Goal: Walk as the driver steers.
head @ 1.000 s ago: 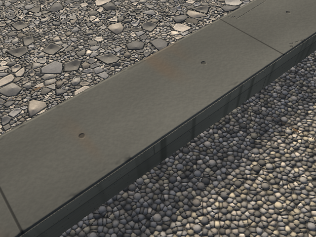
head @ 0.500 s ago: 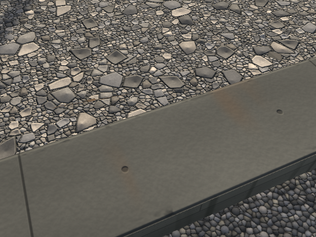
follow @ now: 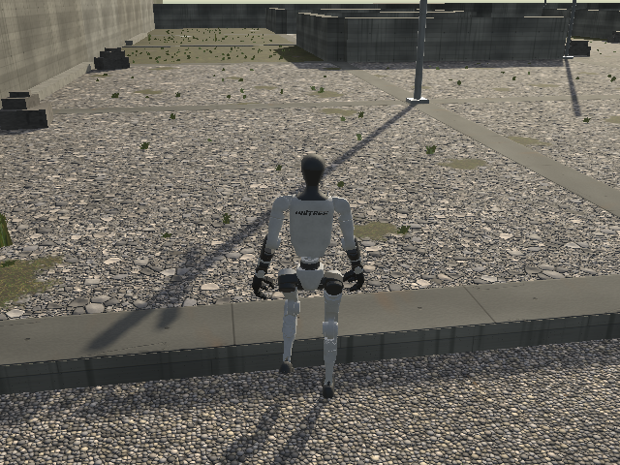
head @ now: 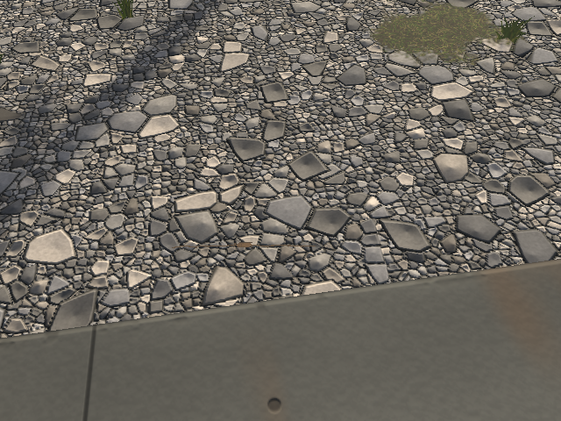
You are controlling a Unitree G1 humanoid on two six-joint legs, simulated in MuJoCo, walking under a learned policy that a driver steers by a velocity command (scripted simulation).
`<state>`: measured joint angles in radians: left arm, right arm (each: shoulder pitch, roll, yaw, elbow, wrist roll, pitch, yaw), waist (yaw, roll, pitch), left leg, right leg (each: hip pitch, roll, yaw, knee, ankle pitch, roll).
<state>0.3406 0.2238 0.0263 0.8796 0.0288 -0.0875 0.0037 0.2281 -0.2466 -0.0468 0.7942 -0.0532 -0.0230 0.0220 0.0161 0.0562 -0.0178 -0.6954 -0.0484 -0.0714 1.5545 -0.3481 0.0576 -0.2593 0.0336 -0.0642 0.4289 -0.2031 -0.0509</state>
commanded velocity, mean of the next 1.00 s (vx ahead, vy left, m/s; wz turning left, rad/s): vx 0.22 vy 0.00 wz -0.03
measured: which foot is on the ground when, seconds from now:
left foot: up 0.00-0.30, down 0.32-0.88, up 0.90-1.00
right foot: down 0.00-0.34, up 0.36-0.84, down 0.86-1.00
